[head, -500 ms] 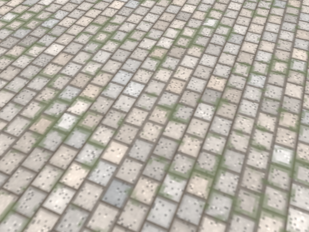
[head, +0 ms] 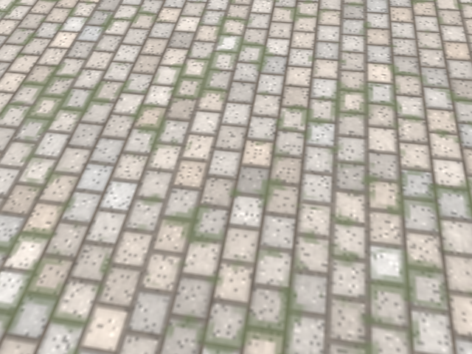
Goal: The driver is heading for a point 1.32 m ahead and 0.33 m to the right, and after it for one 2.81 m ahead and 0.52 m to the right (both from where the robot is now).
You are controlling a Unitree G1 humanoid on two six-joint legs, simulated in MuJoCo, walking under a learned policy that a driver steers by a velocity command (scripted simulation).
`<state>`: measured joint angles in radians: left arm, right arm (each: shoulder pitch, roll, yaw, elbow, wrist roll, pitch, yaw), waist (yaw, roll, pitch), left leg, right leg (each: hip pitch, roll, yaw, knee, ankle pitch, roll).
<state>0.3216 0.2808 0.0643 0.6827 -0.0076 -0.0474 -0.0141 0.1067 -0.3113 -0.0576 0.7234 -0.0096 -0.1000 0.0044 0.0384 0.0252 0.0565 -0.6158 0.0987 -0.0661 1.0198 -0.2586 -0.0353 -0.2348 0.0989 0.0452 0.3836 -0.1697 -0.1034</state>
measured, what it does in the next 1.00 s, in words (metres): walks ahead, turning right: left foot, then right foot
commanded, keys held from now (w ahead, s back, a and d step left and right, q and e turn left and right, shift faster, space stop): e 0.64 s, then w+e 0.14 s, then w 0.22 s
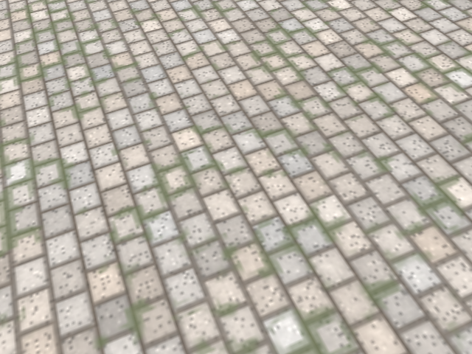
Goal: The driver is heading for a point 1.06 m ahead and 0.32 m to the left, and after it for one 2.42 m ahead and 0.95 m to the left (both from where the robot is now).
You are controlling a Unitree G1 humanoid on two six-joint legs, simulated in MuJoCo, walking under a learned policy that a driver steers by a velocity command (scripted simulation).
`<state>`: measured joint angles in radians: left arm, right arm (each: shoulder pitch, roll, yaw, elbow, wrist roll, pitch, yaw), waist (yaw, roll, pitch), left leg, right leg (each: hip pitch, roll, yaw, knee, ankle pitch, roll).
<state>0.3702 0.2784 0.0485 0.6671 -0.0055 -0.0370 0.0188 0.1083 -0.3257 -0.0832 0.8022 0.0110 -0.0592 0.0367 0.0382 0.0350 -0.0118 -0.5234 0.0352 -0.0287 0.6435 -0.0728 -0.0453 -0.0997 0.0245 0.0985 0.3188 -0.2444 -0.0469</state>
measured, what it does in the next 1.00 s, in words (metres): walks ahead: left foot, then right foot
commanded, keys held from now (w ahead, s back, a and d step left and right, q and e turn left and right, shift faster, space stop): w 0.64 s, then w+q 0.36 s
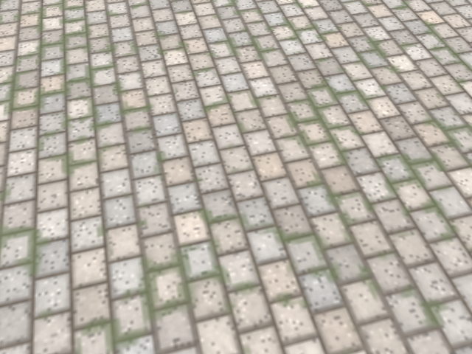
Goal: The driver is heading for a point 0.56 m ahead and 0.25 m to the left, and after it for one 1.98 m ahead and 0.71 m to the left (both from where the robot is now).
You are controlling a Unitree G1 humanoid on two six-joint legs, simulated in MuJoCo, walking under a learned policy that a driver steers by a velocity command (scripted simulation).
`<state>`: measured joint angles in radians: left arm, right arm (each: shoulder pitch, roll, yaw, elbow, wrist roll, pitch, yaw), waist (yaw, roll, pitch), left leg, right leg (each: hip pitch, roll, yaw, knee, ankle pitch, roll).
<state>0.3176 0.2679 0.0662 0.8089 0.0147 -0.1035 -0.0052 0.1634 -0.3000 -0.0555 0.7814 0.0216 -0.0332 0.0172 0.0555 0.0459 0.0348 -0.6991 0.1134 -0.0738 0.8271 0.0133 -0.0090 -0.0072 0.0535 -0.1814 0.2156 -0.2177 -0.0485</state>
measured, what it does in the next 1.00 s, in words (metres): walks ahead, turning left: left foot, then right foot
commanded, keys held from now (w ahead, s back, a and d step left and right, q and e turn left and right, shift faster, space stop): w+q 0.64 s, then q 0.34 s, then no key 0.02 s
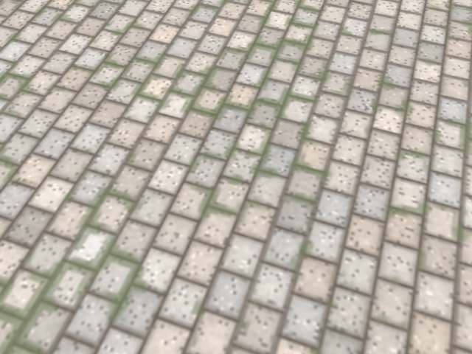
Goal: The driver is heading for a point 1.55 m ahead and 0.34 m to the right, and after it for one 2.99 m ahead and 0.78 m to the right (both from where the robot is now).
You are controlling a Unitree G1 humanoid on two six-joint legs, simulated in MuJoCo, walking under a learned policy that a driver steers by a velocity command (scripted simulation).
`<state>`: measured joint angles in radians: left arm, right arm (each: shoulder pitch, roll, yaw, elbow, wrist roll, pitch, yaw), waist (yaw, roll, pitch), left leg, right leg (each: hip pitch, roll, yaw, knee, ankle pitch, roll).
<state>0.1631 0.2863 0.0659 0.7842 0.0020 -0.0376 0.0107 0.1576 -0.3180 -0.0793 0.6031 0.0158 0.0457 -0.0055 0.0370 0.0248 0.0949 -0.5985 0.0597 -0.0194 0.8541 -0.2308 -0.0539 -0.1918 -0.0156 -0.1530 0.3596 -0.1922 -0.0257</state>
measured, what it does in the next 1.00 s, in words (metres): steps on the spot: left foot, then right foot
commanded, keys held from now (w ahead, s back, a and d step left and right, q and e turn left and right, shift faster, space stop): no key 1.00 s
